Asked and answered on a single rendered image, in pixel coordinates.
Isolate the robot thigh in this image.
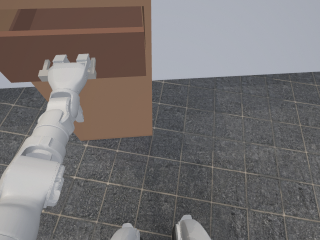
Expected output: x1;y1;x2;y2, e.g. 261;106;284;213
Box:
175;219;211;240
110;227;140;240

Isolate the left robot hand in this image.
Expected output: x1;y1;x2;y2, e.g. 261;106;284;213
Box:
47;53;91;123

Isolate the robot left thigh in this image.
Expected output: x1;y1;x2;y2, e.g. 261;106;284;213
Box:
110;227;140;240

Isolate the robot left forearm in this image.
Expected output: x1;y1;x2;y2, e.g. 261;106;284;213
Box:
0;88;80;198

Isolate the cabinet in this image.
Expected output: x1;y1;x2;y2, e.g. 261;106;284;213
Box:
0;0;153;141

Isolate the left robot upper arm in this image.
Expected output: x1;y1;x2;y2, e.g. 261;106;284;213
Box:
0;155;65;240

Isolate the robot right thigh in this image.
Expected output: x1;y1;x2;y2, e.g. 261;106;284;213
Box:
175;219;211;240

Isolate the drawer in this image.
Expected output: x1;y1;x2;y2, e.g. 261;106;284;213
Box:
0;6;146;83

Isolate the handle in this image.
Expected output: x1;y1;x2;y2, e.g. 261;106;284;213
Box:
38;57;97;82

